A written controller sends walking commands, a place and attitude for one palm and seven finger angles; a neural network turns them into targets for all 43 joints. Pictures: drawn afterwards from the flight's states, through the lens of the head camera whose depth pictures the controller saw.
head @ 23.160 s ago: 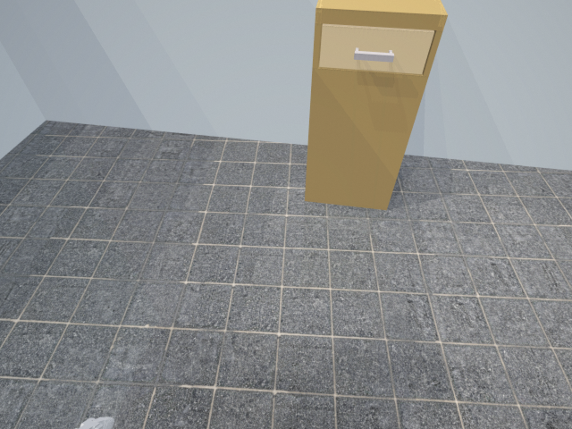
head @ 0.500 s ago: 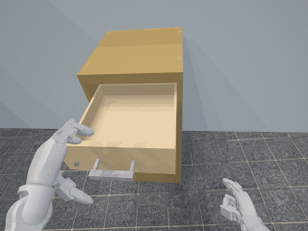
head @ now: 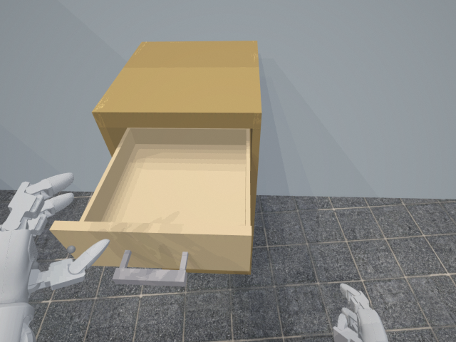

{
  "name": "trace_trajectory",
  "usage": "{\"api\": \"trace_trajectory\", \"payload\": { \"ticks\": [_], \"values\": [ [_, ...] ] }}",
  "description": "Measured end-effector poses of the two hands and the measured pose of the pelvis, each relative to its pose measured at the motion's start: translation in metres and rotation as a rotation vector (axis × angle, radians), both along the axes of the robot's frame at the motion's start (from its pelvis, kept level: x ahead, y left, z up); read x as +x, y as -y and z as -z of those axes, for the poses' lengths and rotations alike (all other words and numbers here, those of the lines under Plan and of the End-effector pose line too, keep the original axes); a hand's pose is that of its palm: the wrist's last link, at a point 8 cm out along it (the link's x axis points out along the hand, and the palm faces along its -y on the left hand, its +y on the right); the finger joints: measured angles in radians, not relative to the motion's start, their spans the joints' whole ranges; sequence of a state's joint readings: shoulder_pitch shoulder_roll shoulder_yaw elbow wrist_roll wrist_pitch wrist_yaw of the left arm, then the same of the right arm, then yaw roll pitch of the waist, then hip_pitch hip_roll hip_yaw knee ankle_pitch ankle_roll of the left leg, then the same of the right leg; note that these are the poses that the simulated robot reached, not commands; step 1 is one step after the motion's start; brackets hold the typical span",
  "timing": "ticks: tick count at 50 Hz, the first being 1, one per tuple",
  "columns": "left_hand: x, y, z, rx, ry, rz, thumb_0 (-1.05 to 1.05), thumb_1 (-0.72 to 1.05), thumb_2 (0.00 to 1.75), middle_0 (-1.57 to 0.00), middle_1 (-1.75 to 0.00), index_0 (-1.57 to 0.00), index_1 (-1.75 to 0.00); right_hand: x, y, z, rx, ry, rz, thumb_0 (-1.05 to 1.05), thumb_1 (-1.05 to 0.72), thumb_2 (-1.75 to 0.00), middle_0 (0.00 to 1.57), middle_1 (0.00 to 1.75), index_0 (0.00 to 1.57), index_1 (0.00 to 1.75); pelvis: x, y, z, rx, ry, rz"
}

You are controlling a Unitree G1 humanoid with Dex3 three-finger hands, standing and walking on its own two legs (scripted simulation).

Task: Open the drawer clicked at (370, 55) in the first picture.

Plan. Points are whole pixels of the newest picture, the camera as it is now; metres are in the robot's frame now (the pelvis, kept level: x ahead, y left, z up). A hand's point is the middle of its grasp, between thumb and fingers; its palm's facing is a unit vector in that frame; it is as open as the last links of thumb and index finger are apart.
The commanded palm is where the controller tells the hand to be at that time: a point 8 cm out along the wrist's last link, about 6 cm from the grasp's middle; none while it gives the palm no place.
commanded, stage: draw the hand back to the body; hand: left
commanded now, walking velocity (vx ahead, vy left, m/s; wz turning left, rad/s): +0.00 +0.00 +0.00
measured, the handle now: (153, 266) +0.25 +0.18 -0.01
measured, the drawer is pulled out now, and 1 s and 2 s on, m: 0.30 0.30 0.30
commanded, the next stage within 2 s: step back with the hand held close in 0.42 s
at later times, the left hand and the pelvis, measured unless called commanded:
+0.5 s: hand (62, 253) +0.18 +0.24 +0.16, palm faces +0.42 -0.81 -0.40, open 7.5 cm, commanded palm +0.13 +0.28 +0.18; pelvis +0.00 -0.01 +0.00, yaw +1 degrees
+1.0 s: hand (36, 283) +0.14 +0.25 +0.16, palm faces +0.33 -0.80 -0.51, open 7.4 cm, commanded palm +0.08 +0.29 +0.18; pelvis -0.05 +0.01 -0.01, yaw +1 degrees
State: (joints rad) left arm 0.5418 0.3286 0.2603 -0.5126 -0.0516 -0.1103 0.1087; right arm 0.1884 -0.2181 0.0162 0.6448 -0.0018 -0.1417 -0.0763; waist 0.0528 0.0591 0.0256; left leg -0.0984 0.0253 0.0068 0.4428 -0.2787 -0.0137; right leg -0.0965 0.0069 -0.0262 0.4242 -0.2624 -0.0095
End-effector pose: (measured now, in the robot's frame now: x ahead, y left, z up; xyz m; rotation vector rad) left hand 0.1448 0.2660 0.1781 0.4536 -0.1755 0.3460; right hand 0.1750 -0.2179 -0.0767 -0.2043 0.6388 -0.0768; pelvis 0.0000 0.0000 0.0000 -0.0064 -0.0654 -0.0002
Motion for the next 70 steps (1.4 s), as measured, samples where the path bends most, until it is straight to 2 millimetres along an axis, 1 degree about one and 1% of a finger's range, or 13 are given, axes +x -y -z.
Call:
{"api": "trace_trajectory", "payload": {
  "ticks": [9, 16, 21, 27, 29, 33, 38, 43, 50, 57, 63, 66, 70],
  "values": [
    [-0.006, -0.013, 0.002, 0.006, -0.02, -0.072, 0.01, 0.52, 0.74, -0.24, -0.53, -0.24, -0.54, 0.018, -0.009, -0.003, 0.023, 0.032, -0.019, 0.01, -0.9, -0.9, 0.2, 0.3, 0.2, 0.3, 0.003, 0.0, 0.001, 0.001, -0.009, -0.008],
    [-0.01, -0.01, 0.003, -0.006, -0.017, -0.085, 0.01, 0.75, 0.84, -0.22, -0.39, -0.22, -0.39, 0.024, -0.013, -0.004, 0.032, 0.044, -0.044, 0.01, -0.9, -0.9, 0.2, 0.3, 0.2, 0.3, 0.003, 0.001, 0.001, 0.003, -0.011, -0.016],
    [-0.01, -0.008, 0.002, -0.006, -0.011, -0.08, 0.01, 0.83, 0.88, -0.22, -0.33, -0.21, -0.34, 0.022, -0.012, -0.003, 0.034, 0.041, -0.044, 0.01, -0.9, -0.9, 0.2, 0.3, 0.2, 0.3, 0.003, 0.004, 0.002, 0.004, -0.011, -0.017],
    [-0.009, -0.005, 0.001, 0.004, -0.009, -0.074, 0.02, 0.87, 0.89, -0.21, -0.31, -0.21, -0.31, 0.017, -0.006, -0.001, 0.035, 0.032, -0.033, 0.01, -0.9, -0.9, 0.2, 0.3, 0.2, 0.3, 0.002, 0.007, 0.002, 0.004, -0.013, -0.016],
    [-0.008, -0.006, -0.005, 0.031, 0.007, -0.067, 0.02, 0.88, 0.9, -0.22, -0.3, -0.21, -0.31, 0.014, -0.004, 0.0, 0.035, 0.025, -0.033, 0.01, -0.9, -0.9, 0.2, 0.3, 0.2, 0.3, 0.001, 0.007, 0.002, -0.001, -0.021, -0.021],
    [-0.005, -0.011, -0.012, 0.083, 0.03, -0.049, 0.02, 0.88, 0.9, -0.21, -0.3, -0.21, -0.3, 0.004, 0.004, 0.003, 0.021, -0.018, -0.01, 0.01, -0.9, -0.9, 0.2, 0.3, 0.2, 0.3, -0.004, 0.006, 0.003, -0.007, -0.052, -0.023],
    [-0.005, -0.009, -0.001, 0.084, -0.03, 0.013, 0.01, 0.89, 0.9, -0.21, -0.3, -0.21, -0.3, -0.014, 0.016, 0.004, -0.01, -0.062, 0.058, 0.01, -0.9, -0.9, 0.2, 0.3, 0.2, 0.3, -0.014, -0.001, 0.003, -0.002, -0.077, -0.01],
    [-0.015, -0.013, 0.004, 0.103, -0.069, 0.053, 0.02, 0.89, 0.9, -0.22, -0.3, -0.21, -0.3, -0.034, 0.02, 0.002, -0.037, -0.082, 0.104, 0.01, -0.9, -0.9, 0.2, 0.3, 0.2, 0.3, -0.027, -0.007, 0.004, 0.005, -0.086, -0.004],
    [-0.042, -0.02, -0.002, 0.129, -0.008, 0.039, 0.02, 0.89, 0.9, -0.22, -0.3, -0.22, -0.3, -0.054, 0.009, 0.0, -0.044, -0.066, 0.079, 0.01, -0.9, -0.9, 0.2, 0.3, 0.2, 0.3, -0.05, -0.008, 0.009, 0.004, -0.089, -0.009],
    [-0.071, -0.021, -0.001, 0.096, 0.061, 0.017, 0.02, 0.89, 0.9, -0.22, -0.3, -0.21, -0.3, -0.074, -0.002, 0.003, -0.039, -0.045, 0.042, 0.01, -0.9, -0.9, 0.2, 0.3, 0.2, 0.3, -0.073, -0.011, 0.013, -0.011, -0.09, -0.015],
    [-0.084, -0.033, 0.005, 0.075, 0.09, 0.01, 0.01, 0.89, 0.9, -0.22, -0.3, -0.21, -0.3, -0.097, -0.007, 0.004, -0.071, -0.062, 0.051, 0.01, -0.9, -0.9, 0.2, 0.3, 0.2, 0.3, -0.088, -0.021, 0.016, -0.021, -0.08, -0.009],
    [-0.088, -0.039, 0.003, 0.097, 0.092, 0.001, 0.02, 0.89, 0.9, -0.22, -0.3, -0.21, -0.3, -0.107, -0.012, 0.002, -0.073, -0.056, 0.053, 0.01, -0.9, -0.9, 0.2, 0.3, 0.2, 0.3, -0.095, -0.022, 0.015, -0.029, -0.079, -0.018],
    [-0.097, -0.035, -0.005, 0.129, 0.116, 0.011, 0.02, 0.89, 0.9, -0.21, -0.3, -0.21, -0.3, -0.118, -0.017, 0.004, -0.056, -0.047, 0.027, 0.01, -0.9, -0.9, 0.2, 0.3, 0.2, 0.3, -0.102, -0.018, 0.016, -0.025, -0.098, -0.016]
  ]
}}
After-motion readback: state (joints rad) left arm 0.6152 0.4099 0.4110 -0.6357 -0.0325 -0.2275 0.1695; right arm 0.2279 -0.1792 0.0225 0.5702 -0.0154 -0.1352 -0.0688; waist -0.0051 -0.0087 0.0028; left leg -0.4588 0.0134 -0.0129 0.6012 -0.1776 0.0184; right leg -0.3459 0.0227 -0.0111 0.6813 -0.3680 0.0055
